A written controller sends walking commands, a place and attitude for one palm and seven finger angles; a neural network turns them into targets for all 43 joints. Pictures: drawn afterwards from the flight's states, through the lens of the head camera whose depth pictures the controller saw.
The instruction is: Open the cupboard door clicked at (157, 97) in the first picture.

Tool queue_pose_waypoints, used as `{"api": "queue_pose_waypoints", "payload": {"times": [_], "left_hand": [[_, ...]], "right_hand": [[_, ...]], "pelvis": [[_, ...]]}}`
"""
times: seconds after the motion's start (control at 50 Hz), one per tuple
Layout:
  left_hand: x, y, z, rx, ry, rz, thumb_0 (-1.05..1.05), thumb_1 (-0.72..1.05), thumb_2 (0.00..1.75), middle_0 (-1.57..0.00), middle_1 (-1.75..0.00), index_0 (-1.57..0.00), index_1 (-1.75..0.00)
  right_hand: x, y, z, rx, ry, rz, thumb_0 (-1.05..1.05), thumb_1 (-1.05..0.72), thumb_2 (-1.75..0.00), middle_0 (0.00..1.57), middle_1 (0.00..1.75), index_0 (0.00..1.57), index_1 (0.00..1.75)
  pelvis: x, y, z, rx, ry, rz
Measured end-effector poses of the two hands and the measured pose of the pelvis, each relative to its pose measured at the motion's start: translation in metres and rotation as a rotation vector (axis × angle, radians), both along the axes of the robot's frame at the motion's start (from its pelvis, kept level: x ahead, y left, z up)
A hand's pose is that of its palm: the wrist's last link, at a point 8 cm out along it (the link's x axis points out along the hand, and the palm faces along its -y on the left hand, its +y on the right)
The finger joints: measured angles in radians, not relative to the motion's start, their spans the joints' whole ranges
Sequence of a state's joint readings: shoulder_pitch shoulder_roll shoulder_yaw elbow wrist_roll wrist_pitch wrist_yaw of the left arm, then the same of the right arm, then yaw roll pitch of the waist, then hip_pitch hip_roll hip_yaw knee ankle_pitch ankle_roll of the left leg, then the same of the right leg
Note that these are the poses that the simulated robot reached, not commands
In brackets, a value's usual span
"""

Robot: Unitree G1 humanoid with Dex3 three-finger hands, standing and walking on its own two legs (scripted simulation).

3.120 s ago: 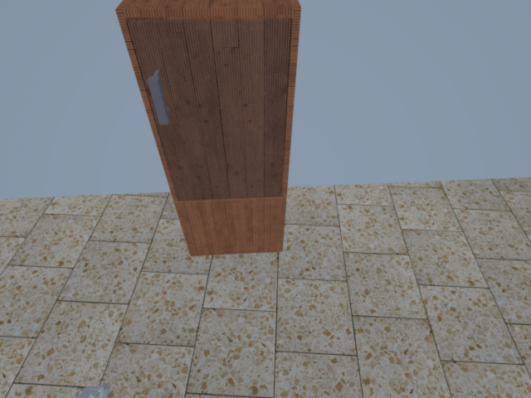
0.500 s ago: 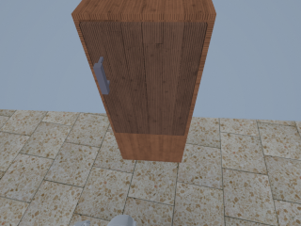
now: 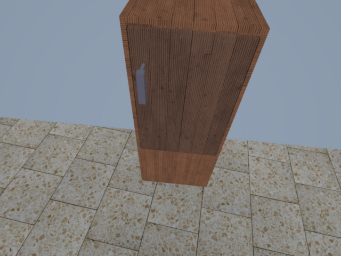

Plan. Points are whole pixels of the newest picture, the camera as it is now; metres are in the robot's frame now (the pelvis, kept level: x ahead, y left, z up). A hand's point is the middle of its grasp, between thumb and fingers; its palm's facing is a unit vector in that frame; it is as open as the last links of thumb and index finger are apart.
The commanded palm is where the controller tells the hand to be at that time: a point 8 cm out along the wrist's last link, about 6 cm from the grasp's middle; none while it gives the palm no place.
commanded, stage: come to a stop and stand still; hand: left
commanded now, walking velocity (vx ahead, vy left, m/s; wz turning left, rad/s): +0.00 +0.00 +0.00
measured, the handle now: (142, 83) +0.61 +0.14 +0.04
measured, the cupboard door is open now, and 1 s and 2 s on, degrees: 0 0 0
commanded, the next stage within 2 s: look again from close up in 0.58 s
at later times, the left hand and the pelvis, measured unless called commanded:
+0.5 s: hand out of the picture -0.05 +0.14 -0.18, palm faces +0.03 -0.98 -0.17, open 7.4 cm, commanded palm none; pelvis -0.03 -0.02 +0.00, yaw +0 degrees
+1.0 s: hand out of the picture +0.02 +0.19 -0.17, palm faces +0.06 -0.97 -0.26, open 7.4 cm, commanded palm none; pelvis -0.02 -0.01 -0.01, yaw +1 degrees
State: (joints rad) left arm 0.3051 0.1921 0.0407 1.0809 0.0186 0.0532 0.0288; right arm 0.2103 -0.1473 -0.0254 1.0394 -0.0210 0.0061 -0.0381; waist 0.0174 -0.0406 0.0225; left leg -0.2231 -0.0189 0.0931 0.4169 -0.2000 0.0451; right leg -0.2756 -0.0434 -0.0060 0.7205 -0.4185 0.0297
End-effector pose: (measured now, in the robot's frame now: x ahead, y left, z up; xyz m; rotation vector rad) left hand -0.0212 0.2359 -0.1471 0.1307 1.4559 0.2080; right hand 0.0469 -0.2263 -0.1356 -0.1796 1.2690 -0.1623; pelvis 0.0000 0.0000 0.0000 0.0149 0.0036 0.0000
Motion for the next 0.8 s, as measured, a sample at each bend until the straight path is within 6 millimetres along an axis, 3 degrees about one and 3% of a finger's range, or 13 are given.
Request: {"api": "queue_pose_waypoints", "payload": {"times": [0.16,0.38,0.5,0.58,0.68,0.8], "left_hand": [[-0.006,-0.024,0.008,0.001,-0.035,-0.043,0.0,0.91,0.89,-0.2,-0.3,-0.19,-0.3],[-0.015,-0.043,0.004,-0.022,-0.06,-0.056,0.01,0.92,0.89,-0.2,-0.3,-0.2,-0.3],[-0.03,-0.051,0.001,-0.041,-0.024,-0.039,0.0,0.91,0.89,-0.2,-0.3,-0.19,-0.3],[-0.038,-0.056,0.001,-0.052,0.005,-0.028,0.0,0.91,0.89,-0.2,-0.3,-0.19,-0.3],[-0.042,-0.06,0.001,-0.061,0.026,-0.017,0.0,0.91,0.89,-0.2,-0.3,-0.19,-0.3],[-0.025,-0.044,0.001,-0.025,-0.04,-0.039,0.0,0.9,0.89,-0.2,-0.3,-0.2,-0.3]], "right_hand": [[-0.048,-0.005,-0.015,0.053,0.06,-0.059,0.0,-0.93,-0.9,0.2,0.3,0.2,0.3],[-0.116,-0.002,-0.016,0.086,0.186,-0.087,0.0,-0.91,-0.9,0.19,0.3,0.2,0.3],[-0.14,-0.001,-0.013,0.085,0.253,-0.1,0.0,-0.91,-0.9,0.19,0.3,0.2,0.3],[-0.143,0.0,-0.012,0.082,0.27,-0.104,0.0,-0.91,-0.9,0.19,0.3,0.2,0.3],[-0.133,0.003,-0.012,0.086,0.258,-0.098,0.0,-0.91,-0.9,0.19,0.3,0.2,0.3],[-0.09,-0.009,-0.016,0.06,0.132,-0.043,0.0,-0.91,-0.9,0.2,0.3,0.2,0.3]], "pelvis": [[-0.015,-0.007,0.001,-0.003,-0.025,-0.004],[-0.032,-0.021,0.002,-0.007,-0.042,-0.003],[-0.034,-0.024,0.001,-0.01,-0.029,0.0],[-0.032,-0.025,0.001,-0.011,-0.023,0.001],[-0.028,-0.024,0.002,-0.01,-0.018,0.0],[-0.024,-0.02,-0.004,-0.024,-0.009,0.029]]}}
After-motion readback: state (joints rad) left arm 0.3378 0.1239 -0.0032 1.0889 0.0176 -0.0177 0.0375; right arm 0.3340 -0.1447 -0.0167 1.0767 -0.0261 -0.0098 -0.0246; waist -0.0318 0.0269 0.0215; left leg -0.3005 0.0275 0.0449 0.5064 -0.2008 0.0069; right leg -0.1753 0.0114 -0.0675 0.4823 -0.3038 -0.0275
